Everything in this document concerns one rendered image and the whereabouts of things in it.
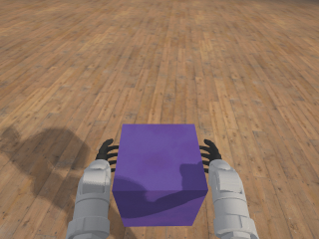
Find robot right hand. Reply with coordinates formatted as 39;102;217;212
199;139;222;173

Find robot left hand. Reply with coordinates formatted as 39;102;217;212
95;138;119;172

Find right robot forearm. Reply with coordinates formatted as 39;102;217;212
208;159;259;239

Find left robot forearm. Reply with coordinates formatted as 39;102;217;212
65;159;112;239

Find carton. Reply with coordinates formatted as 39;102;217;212
112;123;208;227

